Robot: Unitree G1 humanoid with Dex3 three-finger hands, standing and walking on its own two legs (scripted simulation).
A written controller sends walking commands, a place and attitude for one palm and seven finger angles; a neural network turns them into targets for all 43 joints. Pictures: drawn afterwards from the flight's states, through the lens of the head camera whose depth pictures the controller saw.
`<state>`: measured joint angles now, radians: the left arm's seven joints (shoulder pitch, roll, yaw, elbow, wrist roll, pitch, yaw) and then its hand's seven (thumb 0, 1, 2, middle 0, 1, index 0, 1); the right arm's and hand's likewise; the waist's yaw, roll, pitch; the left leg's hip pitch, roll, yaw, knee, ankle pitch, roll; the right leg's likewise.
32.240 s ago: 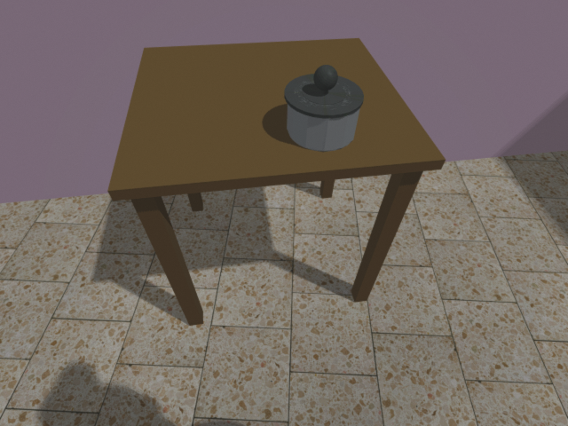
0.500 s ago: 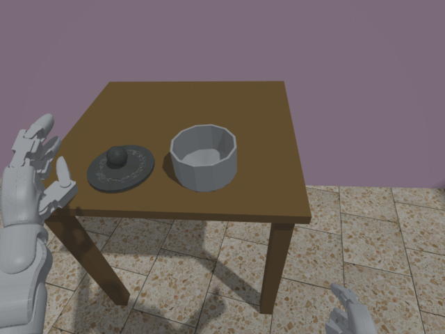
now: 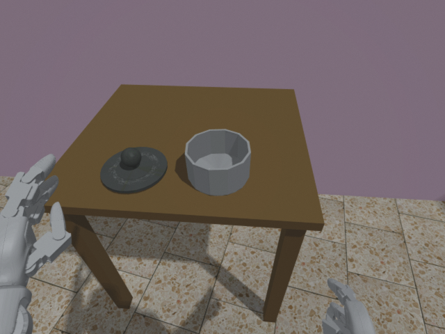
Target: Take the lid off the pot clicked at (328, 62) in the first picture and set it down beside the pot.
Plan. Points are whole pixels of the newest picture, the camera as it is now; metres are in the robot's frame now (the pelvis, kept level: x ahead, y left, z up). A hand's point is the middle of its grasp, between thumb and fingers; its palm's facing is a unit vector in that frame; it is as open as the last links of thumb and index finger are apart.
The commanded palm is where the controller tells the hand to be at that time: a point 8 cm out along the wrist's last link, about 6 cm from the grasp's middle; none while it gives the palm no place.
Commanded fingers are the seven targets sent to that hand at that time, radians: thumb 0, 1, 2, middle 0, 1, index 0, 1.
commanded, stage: draw the hand back to the body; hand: left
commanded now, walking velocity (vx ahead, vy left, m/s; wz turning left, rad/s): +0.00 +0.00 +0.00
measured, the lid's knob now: (131, 157) +0.52 +0.32 +0.01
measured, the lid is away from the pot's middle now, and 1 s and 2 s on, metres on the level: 0.23 0.23 0.23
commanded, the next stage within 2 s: step back with the hand held close in 0.08 s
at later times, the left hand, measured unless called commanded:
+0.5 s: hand (55, 240) +0.19 +0.27 +0.15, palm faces +0.26 -0.86 -0.44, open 7.4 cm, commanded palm +0.12 +0.32 +0.18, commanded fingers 0.00 0.90 0.90 -0.20 -0.30 -0.20 -0.30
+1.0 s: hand out of the picture +0.11 +0.28 +0.16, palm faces +0.30 -0.83 -0.47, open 7.4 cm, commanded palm +0.05 +0.33 +0.18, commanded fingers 0.00 0.90 0.90 -0.20 -0.30 -0.20 -0.30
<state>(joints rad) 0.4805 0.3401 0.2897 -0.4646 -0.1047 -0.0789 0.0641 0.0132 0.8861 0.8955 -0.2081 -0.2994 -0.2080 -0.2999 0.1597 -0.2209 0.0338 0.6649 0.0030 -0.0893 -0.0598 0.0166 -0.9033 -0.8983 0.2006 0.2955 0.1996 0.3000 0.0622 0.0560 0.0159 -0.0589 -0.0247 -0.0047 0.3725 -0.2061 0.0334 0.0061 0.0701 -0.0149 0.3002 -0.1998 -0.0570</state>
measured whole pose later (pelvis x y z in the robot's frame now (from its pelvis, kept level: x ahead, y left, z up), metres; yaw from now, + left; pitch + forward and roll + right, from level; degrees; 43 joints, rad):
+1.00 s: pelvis -0.08 +0.05 -0.02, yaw +0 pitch +0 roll -3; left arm 0.63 0.42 0.39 -0.66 -0.03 -0.19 0.09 0.01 0.88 0.89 -0.21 -0.30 -0.21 -0.30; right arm 0.23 -0.21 0.00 0.52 0.01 -0.04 -0.06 0.02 -0.90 -0.90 0.20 0.30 0.20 0.30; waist -0.01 0.00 0.01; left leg -0.40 -0.06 0.03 0.54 -0.15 0.11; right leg -0.28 0.04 0.01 0.54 -0.26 0.01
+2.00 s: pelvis -0.29 +0.09 -0.01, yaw -5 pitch +1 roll -1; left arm 0.58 0.43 0.43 -0.65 -0.07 -0.20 0.13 0.01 0.88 0.90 -0.21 -0.30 -0.21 -0.30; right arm 0.26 -0.20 -0.01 0.58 0.02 -0.13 -0.07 0.02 -0.91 -0.90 0.20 0.30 0.20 0.30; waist -0.03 -0.07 -0.02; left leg -0.29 -0.01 0.01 0.54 -0.26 0.02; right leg -0.26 -0.03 0.01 0.60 -0.37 0.02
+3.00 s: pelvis -0.22 +0.11 -0.02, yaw +3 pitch +1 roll +0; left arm 0.29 0.25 0.02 0.96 0.00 0.03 0.01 0.00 0.94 0.89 -0.20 -0.30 -0.20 -0.30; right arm 0.36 -0.17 -0.02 0.96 -0.01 0.02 -0.03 0.01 -0.90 -0.90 0.20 0.30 0.20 0.30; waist -0.01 -0.02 0.10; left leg -0.19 0.00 0.06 0.55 -0.38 0.02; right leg -0.24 -0.03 0.01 0.53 -0.29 0.02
